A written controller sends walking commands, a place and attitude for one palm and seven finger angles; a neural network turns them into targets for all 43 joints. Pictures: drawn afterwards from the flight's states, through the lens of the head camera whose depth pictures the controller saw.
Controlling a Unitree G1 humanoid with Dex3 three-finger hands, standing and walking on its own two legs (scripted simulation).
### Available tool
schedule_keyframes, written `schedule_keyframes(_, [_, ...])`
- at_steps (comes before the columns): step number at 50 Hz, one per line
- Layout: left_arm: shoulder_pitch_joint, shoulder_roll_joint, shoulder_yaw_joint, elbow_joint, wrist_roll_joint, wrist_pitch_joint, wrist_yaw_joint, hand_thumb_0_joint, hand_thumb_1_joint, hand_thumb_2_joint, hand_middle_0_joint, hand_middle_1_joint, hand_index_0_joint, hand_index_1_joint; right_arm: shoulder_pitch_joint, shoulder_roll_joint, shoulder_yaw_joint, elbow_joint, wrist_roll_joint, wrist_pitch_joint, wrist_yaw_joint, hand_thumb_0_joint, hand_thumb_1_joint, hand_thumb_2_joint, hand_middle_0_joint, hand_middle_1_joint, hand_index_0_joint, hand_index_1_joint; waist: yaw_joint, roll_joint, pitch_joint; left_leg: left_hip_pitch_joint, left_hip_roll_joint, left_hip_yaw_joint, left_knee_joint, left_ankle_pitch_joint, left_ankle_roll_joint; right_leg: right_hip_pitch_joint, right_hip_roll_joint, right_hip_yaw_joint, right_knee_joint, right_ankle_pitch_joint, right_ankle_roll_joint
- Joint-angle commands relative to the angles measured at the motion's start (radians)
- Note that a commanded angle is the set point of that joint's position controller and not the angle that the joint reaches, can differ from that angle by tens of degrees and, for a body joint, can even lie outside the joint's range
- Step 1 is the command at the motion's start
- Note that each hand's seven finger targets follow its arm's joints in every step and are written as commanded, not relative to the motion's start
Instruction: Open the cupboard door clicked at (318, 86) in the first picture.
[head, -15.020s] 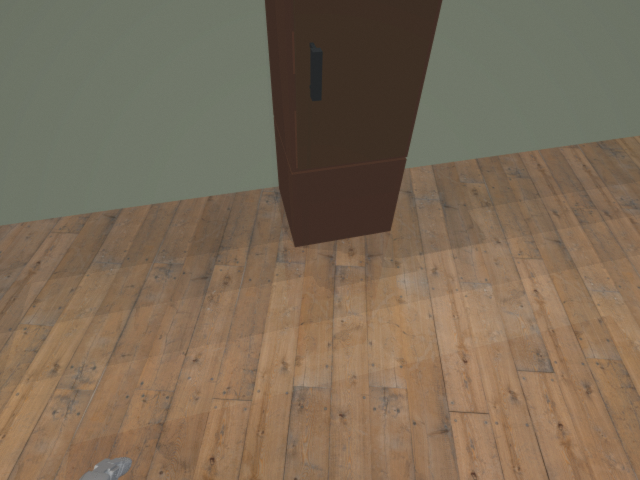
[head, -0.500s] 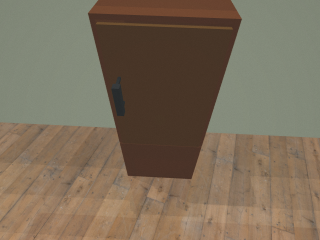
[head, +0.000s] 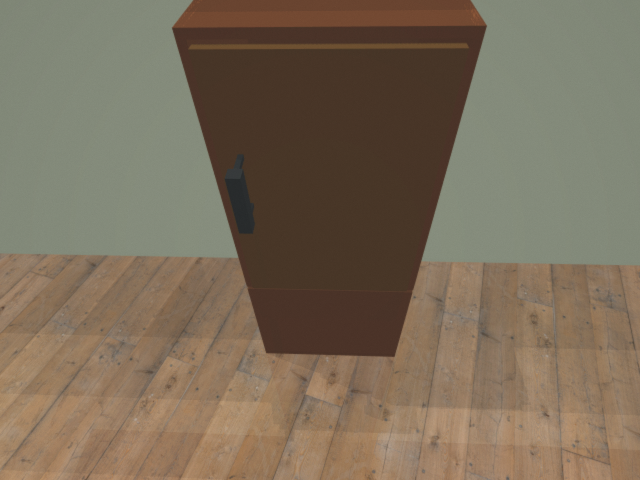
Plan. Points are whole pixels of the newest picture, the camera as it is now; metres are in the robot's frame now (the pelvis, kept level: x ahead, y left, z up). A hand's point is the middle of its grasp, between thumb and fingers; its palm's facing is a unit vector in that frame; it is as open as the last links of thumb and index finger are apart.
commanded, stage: come to a stop and stand still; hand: left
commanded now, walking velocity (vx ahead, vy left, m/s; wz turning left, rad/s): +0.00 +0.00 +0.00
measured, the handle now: (243, 194) +0.58 +0.17 +0.01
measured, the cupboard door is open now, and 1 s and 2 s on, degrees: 0 0 0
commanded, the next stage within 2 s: look again from close up in 0.70 s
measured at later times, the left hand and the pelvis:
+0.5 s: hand out of the picture +0.02 +0.17 -0.17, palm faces +0.01 -0.98 -0.22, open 7.3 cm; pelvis +0.02 +0.00 +0.00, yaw +0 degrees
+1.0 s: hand out of the picture +0.04 +0.16 -0.17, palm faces +0.01 -0.97 -0.22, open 7.3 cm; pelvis +0.02 -0.02 +0.00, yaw +0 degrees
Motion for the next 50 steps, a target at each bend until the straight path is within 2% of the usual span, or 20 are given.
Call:
schedule_keyframes(1, [0.032,0.089,0.021,-0.035,-0.007,-0.011,0.008,0.0,0.9,0.9,-0.2,-0.3,-0.2,-0.3,0.086,-0.074,-0.004,-0.03,-0.003,-0.019,-0.001,0.0,-0.9,-0.9,0.2,0.3,0.2,0.3,0.0,-0.061,0.052,-0.089,0.117,-0.119,-0.136,0.257,0.017,0.055,-0.104,0.123,-0.06,0.204,-0.034])
schedule_keyframes(4, [0.026,0.09,0.024,-0.033,-0.007,-0.009,0.009,0.0,0.9,0.9,-0.2,-0.3,-0.2,-0.3,0.089,-0.072,-0.003,-0.02,-0.003,-0.019,-0.003,0.0,-0.9,-0.9,0.2,0.3,0.2,0.3,0.001,-0.068,0.079,-0.083,0.114,-0.117,-0.152,0.279,0.017,0.051,-0.104,0.121,-0.056,0.221,-0.031])
schedule_keyframes(5, [0.029,0.091,0.025,-0.034,-0.008,-0.007,0.009,0.0,0.9,0.9,-0.2,-0.3,-0.2,-0.3,0.088,-0.078,-0.002,-0.016,-0.003,-0.019,-0.004,0.0,-0.9,-0.9,0.2,0.3,0.2,0.3,0.004,-0.051,0.075,-0.077,0.113,-0.115,-0.156,0.289,0.016,0.055,-0.105,0.122,-0.053,0.223,-0.029])
schedule_keyframes(11, [0.024,0.104,0.031,-0.038,-0.008,-0.003,0.011,0.0,0.9,0.9,-0.2,-0.3,-0.2,-0.3,0.078,-0.079,-0.003,0.001,-0.002,-0.02,-0.006,0.0,-0.9,-0.9,0.2,0.3,0.2,0.3,0.01,-0.059,0.054,-0.049,0.111,-0.103,-0.162,0.305,0.016,0.079,-0.112,0.122,-0.054,0.261,-0.027])
schedule_keyframes(17, [0.012,0.116,0.036,-0.042,-0.008,0.0,0.011,0.0,0.9,0.9,-0.2,-0.3,-0.2,-0.3,0.073,-0.082,-0.006,0.015,-0.002,-0.018,-0.01,0.0,-0.9,-0.9,0.2,0.3,0.2,0.3,0.01,-0.034,0.038,-0.024,0.113,-0.095,-0.161,0.344,0.014,0.092,-0.115,0.12,-0.05,0.3,-0.029])
schedule_keyframes(20, [0.005,0.122,0.04,-0.045,-0.007,-0.001,0.012,0.0,0.9,0.9,-0.2,-0.3,-0.2,-0.3,0.068,-0.084,-0.009,0.021,-0.002,-0.018,-0.01,0.0,-0.9,-0.9,0.2,0.3,0.2,0.3,0.01,-0.057,0.029,-0.014,0.113,-0.092,-0.154,0.367,0.013,0.104,-0.118,0.121,-0.045,0.344,-0.031])
schedule_keyframes(24, [0.0,0.128,0.041,-0.048,-0.006,0.0,0.011,0.0,0.9,0.9,-0.2,-0.3,-0.2,-0.3,0.059,-0.084,-0.01,0.025,-0.001,-0.014,-0.011,0.0,-0.9,-0.9,0.2,0.3,0.2,0.3,0.009,-0.053,0.035,-0.008,0.114,-0.09,-0.154,0.343,0.012,0.098,-0.121,0.122,-0.055,0.343,-0.034])
schedule_keyframes(25, [-0.004,0.129,0.041,-0.049,-0.006,0.001,0.011,0.0,0.9,0.9,-0.2,-0.3,-0.2,-0.3,0.058,-0.088,-0.011,0.026,-0.002,-0.014,-0.011,0.0,-0.9,-0.9,0.2,0.3,0.2,0.3,0.008,-0.036,0.035,-0.01,0.113,-0.09,-0.158,0.338,0.012,0.096,-0.122,0.125,-0.056,0.333,-0.034])
schedule_keyframes(31, [-0.012,0.143,0.046,-0.054,-0.005,0.0,0.009,0.0,0.9,0.9,-0.2,-0.3,-0.2,-0.3,0.046,-0.099,-0.016,0.026,-0.001,-0.014,-0.011,0.0,-0.9,-0.9,0.2,0.3,0.2,0.3,0.008,-0.061,0.024,0.0,0.115,-0.086,-0.154,0.335,0.009,0.105,-0.126,0.132,-0.064,0.366,-0.038])
schedule_keyframes(34, [-0.017,0.147,0.047,-0.058,-0.005,0.0,0.009,0.0,0.9,0.9,-0.2,-0.3,-0.2,-0.3,0.04,-0.099,-0.016,0.027,-0.001,-0.013,-0.012,0.0,-0.9,-0.9,0.2,0.3,0.2,0.3,0.009,-0.037,0.022,0.005,0.116,-0.087,-0.154,0.347,0.009,0.108,-0.124,0.132,-0.067,0.371,-0.039])
schedule_keyframes(42, [-0.03,0.164,0.052,-0.064,-0.005,-0.002,0.006,0.0,0.9,0.9,-0.2,-0.3,-0.2,-0.3,0.024,-0.113,-0.02,0.025,-0.001,-0.012,-0.011,0.0,-0.9,-0.9,0.2,0.3,0.2,0.3,0.01,-0.058,0.022,0.002,0.118,-0.083,-0.159,0.304,0.004,0.109,-0.131,0.143,-0.086,0.367,-0.043])
schedule_keyframes(50, [-0.042,0.178,0.055,-0.074,-0.005,-0.003,0.005,0.0,0.9,0.9,-0.2,-0.3,-0.2,-0.3,0.012,-0.122,-0.022,0.023,-0.001,-0.012,-0.01,0.0,-0.9,-0.9,0.2,0.3,0.2,0.3,0.012,-0.047,0.016,0.001,0.119,-0.08,-0.161,0.298,0.002,0.117,-0.133,0.147,-0.098,0.37,-0.043])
